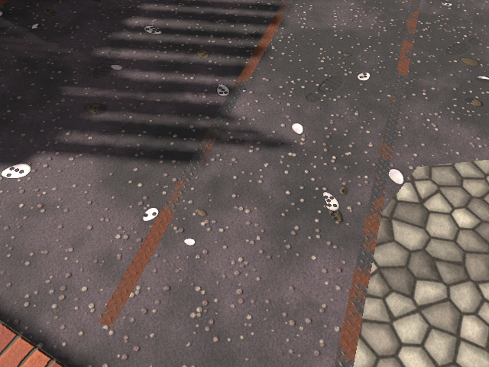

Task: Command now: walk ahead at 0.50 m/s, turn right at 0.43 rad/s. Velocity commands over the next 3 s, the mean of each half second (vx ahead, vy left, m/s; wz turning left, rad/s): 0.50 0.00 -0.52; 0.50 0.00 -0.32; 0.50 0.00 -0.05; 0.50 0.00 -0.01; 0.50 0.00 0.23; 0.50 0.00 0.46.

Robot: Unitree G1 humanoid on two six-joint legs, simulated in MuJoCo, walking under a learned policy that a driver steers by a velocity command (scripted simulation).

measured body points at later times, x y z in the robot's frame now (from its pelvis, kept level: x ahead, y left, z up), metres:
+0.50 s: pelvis +0.30 -0.13 -0.17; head +0.36 -0.15 +0.28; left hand +0.51 +0.07 -0.30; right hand +0.18 -0.36 -0.30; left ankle +0.15 +0.08 -0.62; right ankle +0.34 -0.23 -0.89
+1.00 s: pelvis +0.61 -0.17 -0.15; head +0.64 -0.16 +0.30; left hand +0.84 +0.01 -0.28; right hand +0.52 -0.42 -0.27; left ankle +0.68 -0.10 -0.89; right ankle +0.55 -0.31 -0.81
